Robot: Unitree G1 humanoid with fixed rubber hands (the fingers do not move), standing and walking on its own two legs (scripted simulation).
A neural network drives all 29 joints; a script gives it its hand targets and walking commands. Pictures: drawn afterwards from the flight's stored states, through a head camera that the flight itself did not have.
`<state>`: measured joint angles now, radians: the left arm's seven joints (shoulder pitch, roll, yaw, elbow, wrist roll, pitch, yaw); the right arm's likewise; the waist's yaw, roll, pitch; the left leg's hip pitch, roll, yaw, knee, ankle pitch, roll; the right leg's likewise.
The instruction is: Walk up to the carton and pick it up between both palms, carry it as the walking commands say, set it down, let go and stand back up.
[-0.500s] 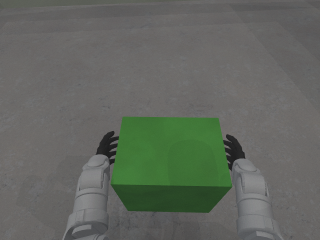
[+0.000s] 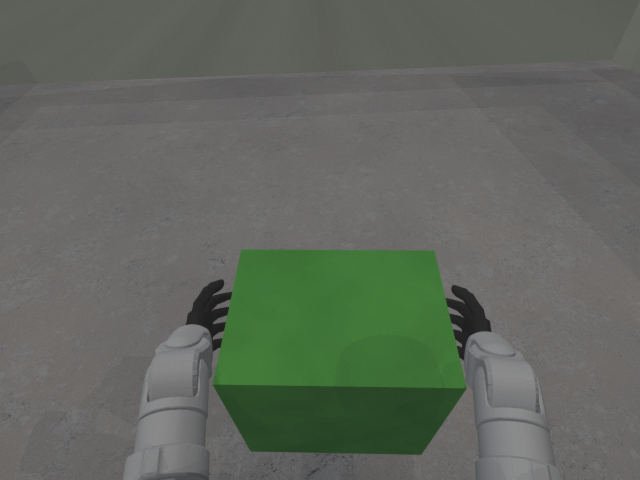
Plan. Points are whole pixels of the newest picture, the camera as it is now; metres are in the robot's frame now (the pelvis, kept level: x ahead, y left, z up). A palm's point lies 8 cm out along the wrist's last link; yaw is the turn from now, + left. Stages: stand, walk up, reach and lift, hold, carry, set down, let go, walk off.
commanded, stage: reach and lift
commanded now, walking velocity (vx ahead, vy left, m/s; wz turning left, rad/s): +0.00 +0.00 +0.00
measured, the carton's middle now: (336, 357) +0.30 -0.02 -0.03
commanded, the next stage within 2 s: hold in 0.98 s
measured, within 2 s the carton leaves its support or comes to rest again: neither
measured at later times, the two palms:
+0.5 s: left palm (186, 347) +0.28 +0.18 +0.04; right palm (461, 337) +0.28 -0.18 +0.04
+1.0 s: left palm (188, 355) +0.27 +0.18 +0.04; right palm (466, 346) +0.27 -0.18 +0.04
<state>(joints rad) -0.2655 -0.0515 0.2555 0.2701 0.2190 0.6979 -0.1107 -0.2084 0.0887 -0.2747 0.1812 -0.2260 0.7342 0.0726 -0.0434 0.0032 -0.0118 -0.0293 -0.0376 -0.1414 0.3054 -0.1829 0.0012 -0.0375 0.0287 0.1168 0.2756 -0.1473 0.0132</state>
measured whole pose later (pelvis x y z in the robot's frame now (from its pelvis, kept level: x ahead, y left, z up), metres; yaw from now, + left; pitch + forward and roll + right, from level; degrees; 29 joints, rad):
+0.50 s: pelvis +0.00 +0.00 +0.00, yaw +0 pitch -6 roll +0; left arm -0.23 -0.07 0.27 0.19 0.23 0.72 -0.11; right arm -0.22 0.08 -0.25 0.18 -0.23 0.73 0.09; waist 0.00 0.01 0.02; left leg -0.01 -0.03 -0.13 0.29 -0.18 0.00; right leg -0.03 0.03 0.12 0.28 -0.15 0.01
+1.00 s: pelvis +0.01 +0.00 +0.00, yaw +0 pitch -6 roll +0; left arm -0.12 -0.07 0.23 0.07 0.20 0.74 -0.11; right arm -0.12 0.08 -0.20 0.07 -0.20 0.74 0.08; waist -0.01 0.00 0.03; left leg 0.01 -0.03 -0.13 0.27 -0.18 0.00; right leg -0.01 0.03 0.12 0.27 -0.15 0.00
